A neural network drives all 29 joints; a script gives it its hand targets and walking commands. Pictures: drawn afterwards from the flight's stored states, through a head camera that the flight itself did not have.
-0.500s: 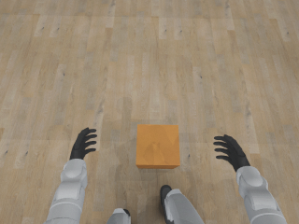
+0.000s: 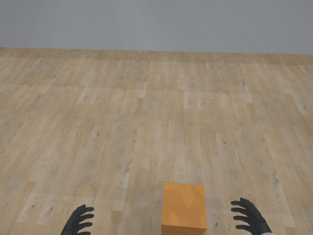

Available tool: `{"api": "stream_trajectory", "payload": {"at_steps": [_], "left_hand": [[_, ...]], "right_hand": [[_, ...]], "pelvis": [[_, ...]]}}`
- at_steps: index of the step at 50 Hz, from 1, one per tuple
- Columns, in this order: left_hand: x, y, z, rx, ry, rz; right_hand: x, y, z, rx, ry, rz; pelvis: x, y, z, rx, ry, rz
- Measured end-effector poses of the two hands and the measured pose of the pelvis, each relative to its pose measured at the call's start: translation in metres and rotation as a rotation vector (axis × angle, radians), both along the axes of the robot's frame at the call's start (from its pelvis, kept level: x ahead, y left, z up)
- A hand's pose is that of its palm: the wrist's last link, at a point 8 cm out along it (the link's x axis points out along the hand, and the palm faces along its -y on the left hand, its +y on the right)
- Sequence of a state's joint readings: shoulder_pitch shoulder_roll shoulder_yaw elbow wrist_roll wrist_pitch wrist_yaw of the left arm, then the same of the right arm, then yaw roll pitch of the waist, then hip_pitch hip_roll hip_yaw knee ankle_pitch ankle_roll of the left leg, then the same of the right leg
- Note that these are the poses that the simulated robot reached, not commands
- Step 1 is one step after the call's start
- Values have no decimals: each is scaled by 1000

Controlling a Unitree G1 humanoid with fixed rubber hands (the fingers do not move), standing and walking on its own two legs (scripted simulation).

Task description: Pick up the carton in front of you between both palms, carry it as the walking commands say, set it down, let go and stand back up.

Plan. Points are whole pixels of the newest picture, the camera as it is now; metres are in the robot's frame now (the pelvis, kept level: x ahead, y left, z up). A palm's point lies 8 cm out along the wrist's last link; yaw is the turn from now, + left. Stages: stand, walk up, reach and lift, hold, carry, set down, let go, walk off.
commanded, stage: let go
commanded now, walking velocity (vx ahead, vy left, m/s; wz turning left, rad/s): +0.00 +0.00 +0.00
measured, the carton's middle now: (182, 210) +0.37 -0.11 -0.65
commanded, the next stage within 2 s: stand in 0.34 s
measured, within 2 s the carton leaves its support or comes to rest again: neither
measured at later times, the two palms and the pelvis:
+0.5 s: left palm out of the picture +0.14 +0.25 -0.08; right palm out of the picture +0.14 -0.29 -0.09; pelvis +0.00 -0.02 -0.01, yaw +0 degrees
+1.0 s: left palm out of the picture +0.11 +0.27 -0.09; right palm out of the picture +0.13 -0.32 -0.11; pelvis +0.01 -0.03 -0.01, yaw +2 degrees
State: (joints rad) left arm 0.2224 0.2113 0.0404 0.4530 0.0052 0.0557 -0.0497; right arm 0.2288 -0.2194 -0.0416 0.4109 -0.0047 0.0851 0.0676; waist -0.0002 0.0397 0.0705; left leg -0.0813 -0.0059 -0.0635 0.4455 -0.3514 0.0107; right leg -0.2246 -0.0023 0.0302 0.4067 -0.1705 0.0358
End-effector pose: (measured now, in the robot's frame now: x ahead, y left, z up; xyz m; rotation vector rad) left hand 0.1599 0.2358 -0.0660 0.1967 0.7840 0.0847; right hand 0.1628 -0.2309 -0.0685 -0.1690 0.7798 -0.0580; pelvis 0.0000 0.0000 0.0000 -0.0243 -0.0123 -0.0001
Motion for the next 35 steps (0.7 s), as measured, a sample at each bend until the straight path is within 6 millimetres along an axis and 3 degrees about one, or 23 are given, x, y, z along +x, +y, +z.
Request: {"api": "stream_trajectory", "payload": {"at_steps": [7, 18, 28, 35], "left_hand": [[3, -3, 2, -16, 5, -1], [8, -19, -5, 13, -3, -7], [-31, 31, -16, 184, 144, 68], [-44, 39, -19, 211, 195, 102]], "right_hand": [[5, 0, -1, -7, 13, 3], [-1, -28, 0, -73, 26, -57], [-28, -67, -30, -161, 119, -37], [-35, -76, -38, -181, 174, -22]], "pelvis": [[4, -1, 0, -3, -44, 3], [5, -12, -4, 3, -18, -11], [3, -20, -9, 16, 11, 10], [7, -24, -8, 18, 9, 21]]}}
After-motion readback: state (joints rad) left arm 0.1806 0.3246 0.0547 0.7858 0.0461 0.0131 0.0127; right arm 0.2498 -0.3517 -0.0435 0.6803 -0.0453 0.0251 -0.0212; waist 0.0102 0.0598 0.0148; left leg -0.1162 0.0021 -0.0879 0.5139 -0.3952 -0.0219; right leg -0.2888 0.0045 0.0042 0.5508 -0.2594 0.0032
